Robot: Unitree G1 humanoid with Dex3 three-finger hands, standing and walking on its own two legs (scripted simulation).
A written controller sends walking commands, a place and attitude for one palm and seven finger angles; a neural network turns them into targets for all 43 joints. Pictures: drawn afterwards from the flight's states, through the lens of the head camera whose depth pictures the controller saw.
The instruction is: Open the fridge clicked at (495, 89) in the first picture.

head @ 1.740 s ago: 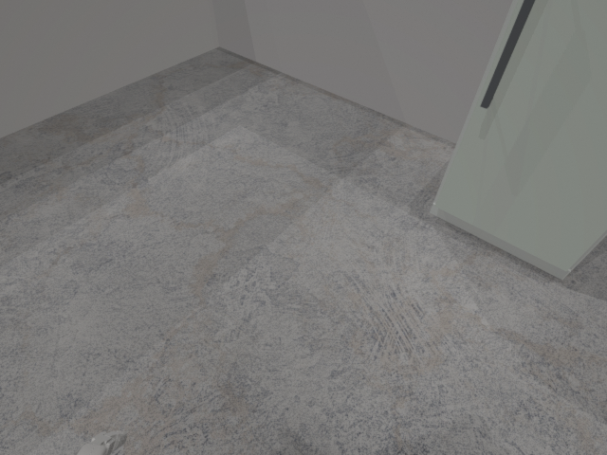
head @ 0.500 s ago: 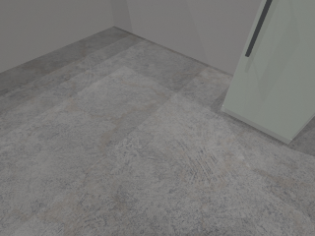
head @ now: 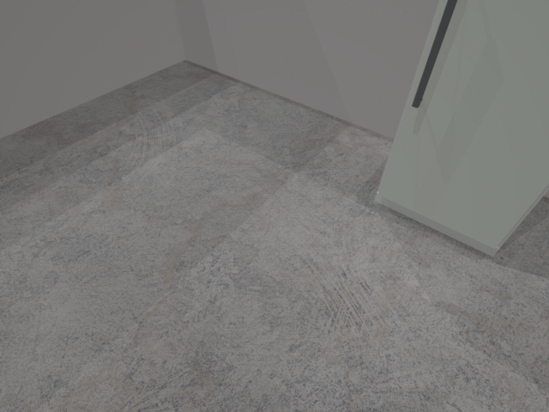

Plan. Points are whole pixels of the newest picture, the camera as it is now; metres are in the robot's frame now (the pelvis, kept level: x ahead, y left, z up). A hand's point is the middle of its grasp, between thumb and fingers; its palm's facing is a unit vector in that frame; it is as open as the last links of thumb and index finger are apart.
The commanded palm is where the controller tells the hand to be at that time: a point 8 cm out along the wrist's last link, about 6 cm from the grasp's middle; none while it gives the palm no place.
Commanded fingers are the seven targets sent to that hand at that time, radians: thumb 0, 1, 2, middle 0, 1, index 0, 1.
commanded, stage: walk to a spot facing it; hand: left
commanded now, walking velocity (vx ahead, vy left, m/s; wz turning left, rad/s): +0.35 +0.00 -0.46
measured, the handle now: (439, 40) +1.22 -0.45 +0.08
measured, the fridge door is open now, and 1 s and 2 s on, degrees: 0 0 0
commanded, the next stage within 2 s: take the last steps up to it in 1.16 s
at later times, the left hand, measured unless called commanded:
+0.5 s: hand out of the picture +0.12 +0.12 -0.16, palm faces -0.11 -0.98 -0.16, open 7.4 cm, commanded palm none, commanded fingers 0.00 0.90 0.90 -0.20 -0.30 -0.20 -0.30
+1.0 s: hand (227, 251) +0.50 +0.15 -0.17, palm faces -0.29 -0.94 -0.16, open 7.4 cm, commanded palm none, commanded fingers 0.00 0.90 0.90 -0.20 -0.30 -0.20 -0.30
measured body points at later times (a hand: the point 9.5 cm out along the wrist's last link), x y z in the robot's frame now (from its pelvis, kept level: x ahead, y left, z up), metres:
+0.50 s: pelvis +0.16 -0.04 +0.00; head +0.18 -0.05 +0.45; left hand +0.12 +0.17 -0.15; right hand +0.19 -0.29 -0.15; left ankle +0.27 +0.08 -0.67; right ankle +0.05 -0.11 -0.74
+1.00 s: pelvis +0.38 +0.00 +0.00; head +0.40 +0.01 +0.45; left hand +0.51 +0.20 -0.16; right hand +0.29 -0.23 -0.14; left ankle +0.39 +0.05 -0.74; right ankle +0.38 -0.17 -0.64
